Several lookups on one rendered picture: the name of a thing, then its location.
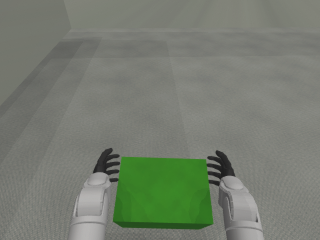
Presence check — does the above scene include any left robot forearm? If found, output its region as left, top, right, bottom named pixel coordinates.
left=67, top=172, right=111, bottom=240

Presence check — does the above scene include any right robot hand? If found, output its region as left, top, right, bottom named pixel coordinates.
left=206, top=150, right=236, bottom=186

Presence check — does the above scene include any left robot hand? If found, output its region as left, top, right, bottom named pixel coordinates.
left=93, top=148, right=120, bottom=183

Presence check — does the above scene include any right robot forearm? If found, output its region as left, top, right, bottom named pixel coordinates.
left=218, top=175, right=264, bottom=240

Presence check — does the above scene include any carton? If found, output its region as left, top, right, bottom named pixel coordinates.
left=113, top=156, right=214, bottom=230

